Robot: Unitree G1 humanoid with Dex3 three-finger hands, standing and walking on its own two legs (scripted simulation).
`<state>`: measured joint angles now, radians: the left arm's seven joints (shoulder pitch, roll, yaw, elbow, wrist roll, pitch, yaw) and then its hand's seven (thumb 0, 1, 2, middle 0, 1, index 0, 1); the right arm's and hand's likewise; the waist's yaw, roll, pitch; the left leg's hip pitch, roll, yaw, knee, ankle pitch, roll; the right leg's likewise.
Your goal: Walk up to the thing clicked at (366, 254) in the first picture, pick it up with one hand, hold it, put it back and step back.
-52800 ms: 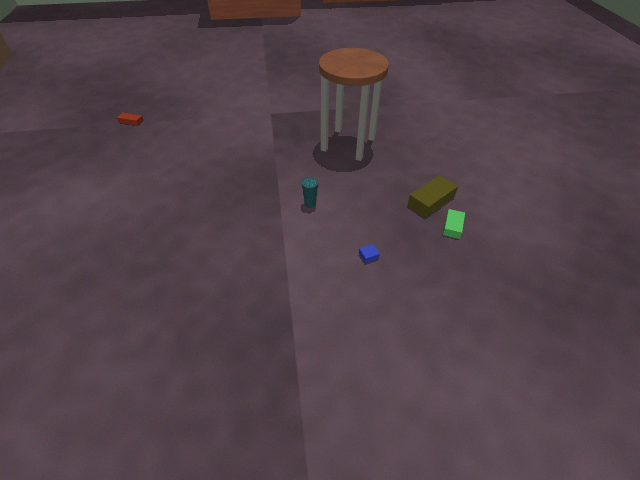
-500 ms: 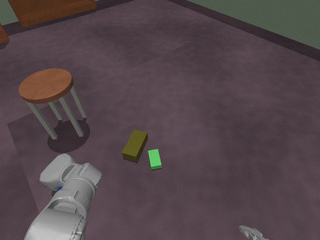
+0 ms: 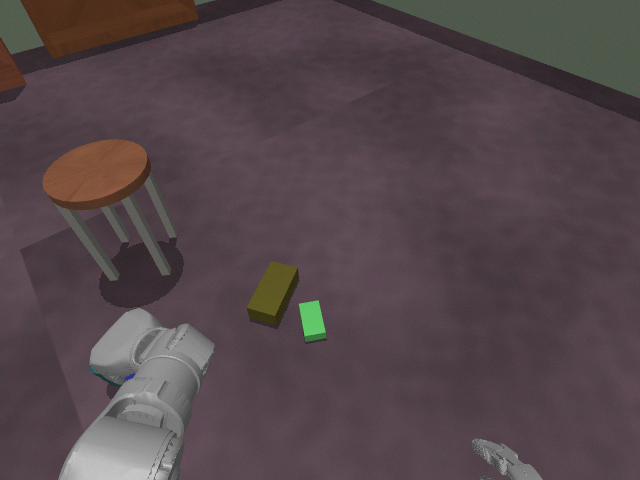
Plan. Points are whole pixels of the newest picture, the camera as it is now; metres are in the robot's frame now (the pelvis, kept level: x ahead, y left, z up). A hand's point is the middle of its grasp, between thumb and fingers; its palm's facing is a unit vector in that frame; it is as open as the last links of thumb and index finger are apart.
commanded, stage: hold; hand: left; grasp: from above
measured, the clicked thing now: (158, 374) +0.32 +0.25 -0.09
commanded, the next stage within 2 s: crouch in 0.42 s
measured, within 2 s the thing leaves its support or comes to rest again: neither
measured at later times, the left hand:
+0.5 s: hand (155, 361) +0.31 +0.23 -0.04, palm faces -0.17 -0.39 -0.90, open 8.7 cm
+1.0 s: hand (169, 386) +0.32 +0.24 -0.13, palm faces -0.30 -0.36 -0.88, open 8.7 cm
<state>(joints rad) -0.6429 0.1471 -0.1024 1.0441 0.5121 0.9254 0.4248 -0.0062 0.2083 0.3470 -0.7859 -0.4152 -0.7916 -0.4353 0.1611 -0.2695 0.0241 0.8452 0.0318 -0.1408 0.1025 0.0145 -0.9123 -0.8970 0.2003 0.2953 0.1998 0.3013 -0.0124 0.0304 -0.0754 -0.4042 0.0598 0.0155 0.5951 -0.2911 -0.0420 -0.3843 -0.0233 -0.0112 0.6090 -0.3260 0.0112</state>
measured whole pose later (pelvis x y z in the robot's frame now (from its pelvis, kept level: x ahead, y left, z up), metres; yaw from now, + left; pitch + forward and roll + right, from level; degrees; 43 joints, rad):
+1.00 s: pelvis -0.02 +0.00 -0.04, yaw -1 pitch +16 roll -1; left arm -0.76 0.22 -0.01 1.34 0.62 0.68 0.49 0.00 0.22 0.32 -0.77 -0.44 -0.79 -0.44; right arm 0.20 -0.26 -0.02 0.86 -0.01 -0.19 0.12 0.01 -0.88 -0.89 0.20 0.30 0.20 0.30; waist -0.07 -0.02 -0.12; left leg -0.79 0.08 0.00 0.89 -0.38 -0.04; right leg -0.76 -0.01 0.00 0.88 -0.40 0.01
